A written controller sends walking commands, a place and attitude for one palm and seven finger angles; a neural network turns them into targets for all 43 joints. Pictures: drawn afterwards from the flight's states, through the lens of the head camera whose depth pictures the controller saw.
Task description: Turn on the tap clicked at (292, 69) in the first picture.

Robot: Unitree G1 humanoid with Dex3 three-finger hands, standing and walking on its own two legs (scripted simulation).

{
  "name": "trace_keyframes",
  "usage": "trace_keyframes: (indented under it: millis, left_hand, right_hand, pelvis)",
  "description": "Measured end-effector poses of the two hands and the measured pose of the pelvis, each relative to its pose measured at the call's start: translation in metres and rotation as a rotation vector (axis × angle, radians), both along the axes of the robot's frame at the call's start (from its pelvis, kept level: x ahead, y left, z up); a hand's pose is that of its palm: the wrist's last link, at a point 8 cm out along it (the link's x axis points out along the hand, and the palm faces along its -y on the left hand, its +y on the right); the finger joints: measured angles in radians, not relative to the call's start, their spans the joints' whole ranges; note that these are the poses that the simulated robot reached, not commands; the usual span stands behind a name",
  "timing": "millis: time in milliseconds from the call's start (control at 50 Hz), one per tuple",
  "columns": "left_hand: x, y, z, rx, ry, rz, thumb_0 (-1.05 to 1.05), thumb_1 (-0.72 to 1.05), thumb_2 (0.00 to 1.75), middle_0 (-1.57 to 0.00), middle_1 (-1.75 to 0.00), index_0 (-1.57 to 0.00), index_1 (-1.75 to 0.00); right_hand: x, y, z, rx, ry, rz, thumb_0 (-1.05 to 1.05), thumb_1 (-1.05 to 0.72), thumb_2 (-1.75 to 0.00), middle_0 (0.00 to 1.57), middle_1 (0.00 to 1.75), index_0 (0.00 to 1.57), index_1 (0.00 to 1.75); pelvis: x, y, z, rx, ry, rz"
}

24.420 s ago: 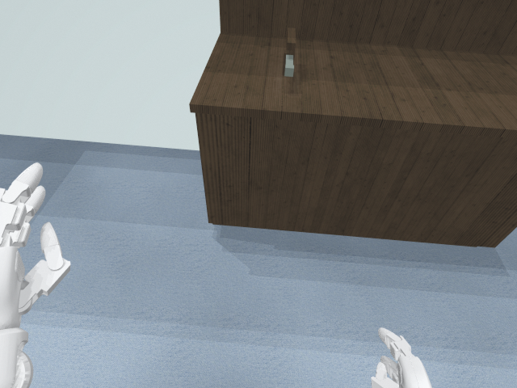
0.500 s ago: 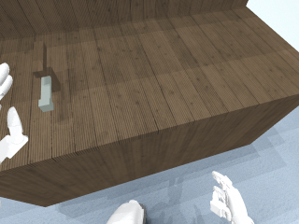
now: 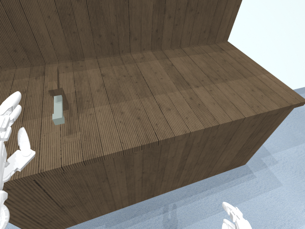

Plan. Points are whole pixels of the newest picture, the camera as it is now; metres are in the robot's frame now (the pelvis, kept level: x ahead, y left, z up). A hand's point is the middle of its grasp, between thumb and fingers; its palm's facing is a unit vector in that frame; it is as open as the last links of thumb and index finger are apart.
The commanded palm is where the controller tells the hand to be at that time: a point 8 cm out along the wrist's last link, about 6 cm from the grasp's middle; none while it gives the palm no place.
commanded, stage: come to a stop and stand still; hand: left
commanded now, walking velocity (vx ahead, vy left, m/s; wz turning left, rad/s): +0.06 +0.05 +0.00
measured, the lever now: (58, 118) +0.42 +0.33 +0.02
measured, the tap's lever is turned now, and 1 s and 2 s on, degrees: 0 0 0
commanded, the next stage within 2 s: look again from close up in 0.84 s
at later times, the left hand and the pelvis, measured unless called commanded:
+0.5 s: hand (54, 134) +0.26 +0.24 +0.16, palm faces +0.36 -0.84 -0.40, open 7.4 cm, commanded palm +0.20 +0.27 +0.18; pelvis +0.04 -0.01 +0.00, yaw +0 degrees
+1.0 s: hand (41, 122) +0.28 +0.26 +0.18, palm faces +0.43 -0.78 -0.46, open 7.4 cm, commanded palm +0.20 +0.26 +0.18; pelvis +0.04 -0.02 +0.00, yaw +0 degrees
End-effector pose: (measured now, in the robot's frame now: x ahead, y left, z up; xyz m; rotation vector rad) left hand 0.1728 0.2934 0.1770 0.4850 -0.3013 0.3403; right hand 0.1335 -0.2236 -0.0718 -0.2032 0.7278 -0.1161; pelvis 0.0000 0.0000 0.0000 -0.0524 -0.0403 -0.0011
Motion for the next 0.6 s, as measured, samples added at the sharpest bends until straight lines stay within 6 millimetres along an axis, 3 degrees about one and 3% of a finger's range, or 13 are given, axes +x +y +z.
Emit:
trace_keyframes:
  millis: [140, 220, 380, 600]
  left_hand:
    - [-0.004, -0.006, -0.013, -0.082, -0.027, 0.032, 0.02, 0.89, 0.9, -0.21, -0.3, -0.21, -0.3]
    - [0.009, -0.008, -0.014, -0.095, -0.036, 0.015, 0.02, 0.89, 0.9, -0.21, -0.3, -0.21, -0.3]
    - [0.035, -0.011, 0.003, -0.011, -0.034, 0.002, 0.02, 0.89, 0.9, -0.21, -0.3, -0.2, -0.3]
    - [0.063, -0.02, -0.009, -0.03, 0.071, -0.003, 0.02, 0.89, 0.9, -0.21, -0.3, -0.21, -0.3]
  right_hand:
    - [0.016, -0.004, -0.006, -0.016, -0.012, 0.036, 0.02, -0.9, -0.9, 0.2, 0.3, 0.2, 0.3]
    - [0.024, -0.006, -0.002, -0.033, -0.029, 0.025, 0.02, -0.9, -0.9, 0.2, 0.3, 0.2, 0.3]
    - [0.043, -0.004, 0.003, -0.002, -0.023, 0.038, 0.02, -0.9, -0.9, 0.2, 0.3, 0.2, 0.3]
    - [0.077, -0.014, 0.001, -0.007, 0.013, 0.021, 0.02, -0.9, -0.9, 0.2, 0.3, 0.2, 0.3]
  pelvis:
    - [0.004, -0.004, -0.008, 0.001, -0.016, 0.009]
    - [0.01, -0.003, -0.008, 0.011, -0.021, 0.004]
    - [0.027, -0.009, 0.0, 0.018, 0.015, 0.008]
    - [0.054, -0.013, 0.002, 0.029, 0.039, 0.001]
